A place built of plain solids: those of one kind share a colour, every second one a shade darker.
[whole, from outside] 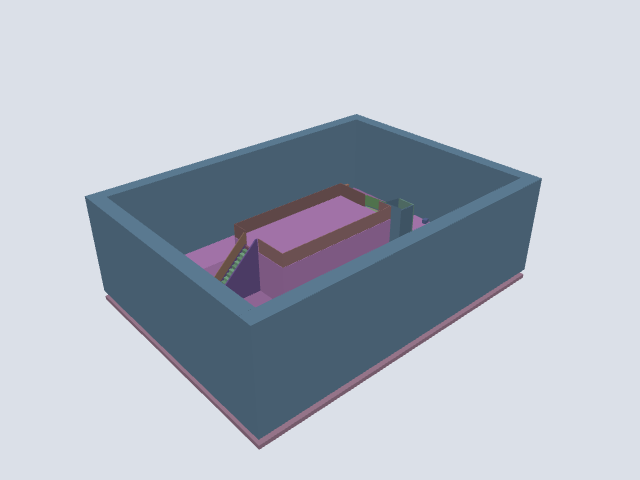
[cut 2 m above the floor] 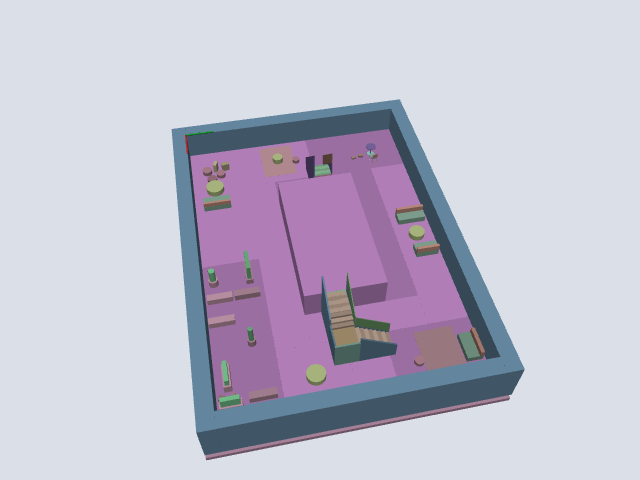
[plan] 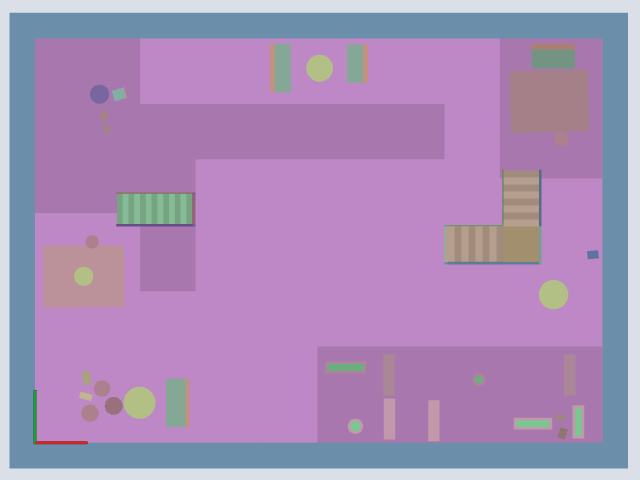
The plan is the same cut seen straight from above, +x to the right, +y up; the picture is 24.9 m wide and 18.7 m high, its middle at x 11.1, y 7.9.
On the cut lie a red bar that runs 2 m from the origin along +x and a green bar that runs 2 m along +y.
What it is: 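A hall 6.2 m high, an atrium lobby, with a gallery 2.95 m up on a block that stands free in the hall over back offices, a luggage store and cloakrooms, reached by 2 stairs; the long run, standing free in the hall, has 14 risers at 43 degrees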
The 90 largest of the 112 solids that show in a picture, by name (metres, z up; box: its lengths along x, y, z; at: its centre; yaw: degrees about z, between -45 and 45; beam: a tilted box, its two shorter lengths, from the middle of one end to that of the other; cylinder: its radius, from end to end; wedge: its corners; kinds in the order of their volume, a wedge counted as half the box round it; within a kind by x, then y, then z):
{
 "wall_1": {"box": [1.0, 15.75, 7.25], "at": [-0.5, 7.88, 2.62]},
 "wall_2": {"box": [24.1, 1.0, 7.25], "at": [11.05, -0.5, 2.62]},
 "wall_3": {"box": [24.1, 1.0, 7.25], "at": [11.05, 16.25, 2.62]},
 "wall_4": {"wedge": [[16.07, 6.95, -0.05], [16.07, 6.95, 3.88], [16.07, 7.05, -0.05], [16.07, 7.05, 3.88], [18.25, 6.95, -0.05], [18.25, 6.95, 2.57], [18.25, 7.05, -0.05], [18.25, 7.05, 2.57]]},
 "wall_5": {"wedge": [[16.07, 8.43, -0.05], [16.07, 8.43, 3.02], [16.07, 8.48, -0.05], [16.07, 8.48, 3.02], [18.25, 8.43, -0.05], [18.25, 8.43, 1.71], [18.25, 8.48, -0.05], [18.25, 8.48, 1.71]]},
 "wall_6": {"box": [1.38, 0.1, 2.46], "at": [18.94, 7.0, 1.18]},
 "wall_7": {"wedge": [[19.63, 8.43, -0.05], [19.63, 8.43, 2.41], [19.63, 10.64, -0.05], [19.63, 10.64, 1.08], [19.73, 8.43, -0.05], [19.73, 8.43, 2.41], [19.73, 10.64, -0.05], [19.73, 10.64, 1.08]]},
 "wall_8": {"box": [1.0, 15.75, 7.25], "at": [22.6, 7.88, 2.62]},
 "floor_1": {"box": [4.1, 5.2, 1.0], "at": [2.05, 6.35, -0.5]},
 "floor_2": {"box": [4.1, 2.35, 1.0], "at": [2.05, 10.12, -0.5]},
 "floor_3": {"box": [4.1, 4.45, 1.0], "at": [2.05, 13.53, -0.5]},
 "floor_4": {"box": [8.65, 3.75, 1.0], "at": [4.33, 1.88, -0.5]},
 "floor_5": {"box": [2.15, 7.3, 1.0], "at": [5.17, 9.55, -0.5]},
 "floor_6": {"box": [2.35, 3.75, 1.0], "at": [9.82, 1.88, -0.5]},
 "floor_7": {"box": [14.0, 2.15, 1.0], "at": [11.1, 4.83, -0.5]},
 "floor_8": {"box": [9.7, 5.15, 3.95], "at": [11.1, 8.47, 0.98]},
 "floor_9": {"box": [9.7, 2.15, 1.0], "at": [11.1, 12.12, -0.5]},
 "floor_10": {"box": [14.0, 2.55, 1.0], "at": [11.1, 14.47, -0.5]},
 "floor_11": {"box": [11.1, 3.75, 1.0], "at": [16.55, 1.88, -0.5]},
 "floor_12": {"box": [2.15, 7.3, 1.0], "at": [17.02, 9.55, -0.5]},
 "floor_13": {"box": [4.0, 4.15, 1.0], "at": [20.1, 5.83, -0.5]},
 "floor_14": {"box": [4.0, 2.4, 1.0], "at": [20.1, 9.1, -0.5]},
 "floor_15": {"box": [4.0, 5.45, 1.0], "at": [20.1, 13.03, -0.5]},
 "floor_base_1": {"box": [24.1, 17.75, 0.3], "at": [11.05, 7.88, -1.57]},
 "step_1": {"box": [0.33, 1.38, 2.85], "at": [16.18, 7.74, 1.37]},
 "step_2": {"box": [0.33, 1.39, 2.68], "at": [16.45, 7.74, 1.29]},
 "step_3": {"box": [0.33, 1.39, 2.52], "at": [16.72, 7.74, 1.21]},
 "step_4": {"box": [0.33, 1.39, 2.35], "at": [16.99, 7.74, 1.13]},
 "step_5": {"box": [0.33, 1.39, 2.19], "at": [17.26, 7.74, 1.04]},
 "step_6": {"box": [0.33, 1.39, 2.02], "at": [17.54, 7.74, 0.96]},
 "step_7": {"box": [0.33, 1.39, 1.86], "at": [17.81, 7.74, 0.88]},
 "step_8": {"box": [0.33, 1.39, 1.7], "at": [18.08, 7.74, 0.8]},
 "step_9": {"box": [1.38, 0.33, 1.37], "at": [18.94, 8.54, 0.63]},
 "step_10": {"box": [1.39, 0.33, 1.2], "at": [18.94, 8.81, 0.55]},
 "step_11": {"box": [1.39, 0.33, 1.04], "at": [18.94, 9.08, 0.47]},
 "step_12": {"box": [1.39, 0.33, 0.87], "at": [18.94, 9.35, 0.39]},
 "step_13": {"box": [1.39, 0.33, 0.71], "at": [18.94, 9.63, 0.3]},
 "step_14": {"box": [1.39, 0.33, 0.54], "at": [18.94, 9.9, 0.22]},
 "step_15": {"box": [1.39, 0.33, 0.38], "at": [18.94, 10.17, 0.14]},
 "step_sar_1": {"box": [0.3, 1.18, 0.48], "at": [3.57, 9.11, 0.19]},
 "step_sar_2": {"box": [0.3, 1.18, 0.69], "at": [3.79, 9.11, 0.29]},
 "step_sar_3": {"box": [0.3, 1.18, 0.9], "at": [4.02, 9.11, 0.4]},
 "step_sar_4": {"box": [0.3, 1.18, 1.11], "at": [4.24, 9.11, 0.5]},
 "step_sar_5": {"box": [0.3, 1.18, 1.32], "at": [4.47, 9.11, 0.61]},
 "step_sar_6": {"box": [0.3, 1.18, 1.53], "at": [4.69, 9.11, 0.71]},
 "step_sar_7": {"box": [0.3, 1.18, 1.74], "at": [4.91, 9.11, 0.82]},
 "step_sar_8": {"box": [0.3, 1.18, 1.95], "at": [5.14, 9.11, 0.93]},
 "step_sar_9": {"box": [0.3, 1.18, 2.16], "at": [5.36, 9.11, 1.03]},
 "step_sar_10": {"box": [0.3, 1.18, 2.37], "at": [5.59, 9.11, 1.14]},
 "step_sar_11": {"box": [0.3, 1.18, 2.58], "at": [5.81, 9.11, 1.24]},
 "step_sar_12": {"box": [0.3, 1.18, 2.79], "at": [6.04, 9.11, 1.35]},
 "floor_l1a_1": {"box": [1.39, 1.39, 1.53], "at": [18.94, 7.74, 0.72]},
 "sofa_seat_1": {"box": [0.92, 1.9, 0.42], "at": [5.56, 1.56, 0.21]},
 "sofa_seat_2": {"box": [0.83, 1.9, 0.44], "at": [9.55, 14.59, 0.22]},
 "sofa_seat_3": {"box": [0.83, 1.5, 0.44], "at": [12.56, 14.77, 0.22]},
 "sofa_seat_4": {"box": [1.7, 0.98, 0.4], "at": [20.19, 15.06, 0.2]},
 "piece_1": {"box": [1.6, 0.46, 0.4], "at": [12.1, 2.94, 0.2]},
 "piece_2": {"cylinder": 0.3, "from": [12.48, 0.64, 0.0], "to": [12.48, 0.64, 0.5]},
 "piece_3": {"box": [0.45, 1.6, 0.47], "at": [13.79, 2.64, 0.23]},
 "piece_4": {"box": [0.45, 1.6, 0.47], "at": [13.81, 0.93, 0.23]},
 "piece_5": {"box": [0.45, 1.6, 0.47], "at": [15.54, 0.86, 0.23]},
 "piece_6": {"box": [1.5, 0.46, 0.6], "at": [19.4, 0.74, 0.3]},
 "piece_7": {"box": [0.45, 1.6, 0.47], "at": [20.83, 2.64, 0.23]},
 "piece_8": {"box": [0.46, 1.3, 0.6], "at": [21.17, 0.81, 0.3]},
 "low_1": {"cylinder": 0.38, "from": [1.89, 6.49, 0.01], "to": [1.89, 6.49, 0.42]},
 "low_2": {"cylinder": 0.62, "from": [4.07, 1.56, 0.0], "to": [4.07, 1.56, 0.42]},
 "low_3": {"cylinder": 0.53, "from": [11.09, 14.59, 0.0], "to": [11.09, 14.59, 0.4]},
 "low_4": {"cylinder": 0.57, "from": [20.2, 5.77, 0.0], "to": [20.2, 5.77, 0.42]},
 "rail_rim_1": {"box": [9.7, 0.04, 1.01], "at": [11.1, 5.95, 3.46]},
 "rail_rim_2": {"box": [9.7, 0.04, 1.01], "at": [11.1, 11.0, 3.46]},
 "rail_rim_3": {"box": [0.04, 2.62, 1.01], "at": [15.9, 9.74, 3.46]},
 "plant_1": {"box": [1.4, 0.26, 1.11], "at": [12.1, 2.94, 0.95]},
 "plant_2": {"cylinder": 0.2, "from": [12.48, 0.64, 0.5], "to": [12.48, 0.64, 1.41]},
 "plant_3": {"box": [1.3, 0.26, 0.51], "at": [19.4, 0.74, 0.85]},
 "plant_4": {"box": [0.26, 1.1, 0.66], "at": [21.17, 0.81, 0.93]},
 "low_rug_1": {"box": [3.15, 2.4, 0.06], "at": [1.89, 6.49, -0.02], "yaw": 0.1},
 "low_rug_2": {"box": [3.05, 2.4, 0.06], "at": [20.03, 13.3, -0.02], "yaw": 1.4},
 "wall_sar_1": {"wedge": [[3.16, 8.42, -0.05], [3.16, 8.42, 1.15], [3.16, 8.52, -0.05], [3.16, 8.52, 1.15], [6.13, 8.42, -0.05], [6.13, 8.42, 3.94], [6.13, 8.52, -0.05], [6.13, 8.52, 3.94]]},
 "wall_sar_2": {"wedge": [[3.16, 9.7, -0.05], [3.16, 9.7, 0.24], [3.16, 9.75, -0.05], [3.16, 9.75, 0.24], [6.13, 9.7, -0.05], [6.13, 9.7, 3.03], [6.13, 9.75, -0.05], [6.13, 9.75, 3.03]]},
 "floor_hda_1": {"box": [0.12, 1.39, 3.0], "at": [16.01, 7.74, 1.45]},
 "floor_sar_hda_1": {"box": [0.14, 1.18, 3.0], "at": [6.18, 9.11, 1.45]},
 "sofa_back_1": {"box": [0.2, 1.9, 0.39], "at": [9.24, 14.59, 0.64]},
 "sofa_back_2": {"box": [0.2, 1.5, 0.39], "at": [12.88, 14.77, 0.64]},
 "sofa_back_3": {"box": [1.7, 0.23, 0.38], "at": [20.19, 15.44, 0.59]},
 "wall_l1ag_1": {"box": [0.1, 1.48, 2.46], "at": [19.68, 7.69, 1.18]},
 "rail_sar_1": {"wedge": [[3.16, 9.7, 0.24], [3.16, 9.7, 1.12], [3.16, 9.75, 0.24], [3.16, 9.75, 1.12], [6.13, 9.7, 3.03], [6.13, 9.7, 3.91], [6.13, 9.75, 3.03], [6.13, 9.75, 3.91]]},
 "rail_1": {"wedge": [[16.07, 8.43, 3.02], [16.07, 8.43, 3.84], [16.07, 8.48, 3.02], [16.07, 8.48, 3.84], [18.25, 8.43, 1.71], [18.25, 8.43, 2.53], [18.25, 8.48, 1.71], [18.25, 8.48, 2.53]]},
 "rail_2": {"wedge": [[18.2, 8.43, 1.55], [18.2, 8.43, 2.37], [18.2, 10.64, 0.21], [18.2, 10.64, 1.04], [18.25, 8.43, 1.55], [18.25, 8.43, 2.37], [18.25, 10.64, 0.21], [18.25, 10.64, 1.04]]},
 "pouf_1": {"cylinder": 0.34, "from": [2.14, 1.15, 0.0], "to": [2.14, 1.15, 0.3]},
 "pouf_2": {"cylinder": 0.35, "from": [3.06, 1.44, 0.0], "to": [3.06, 1.44, 0.28]}
}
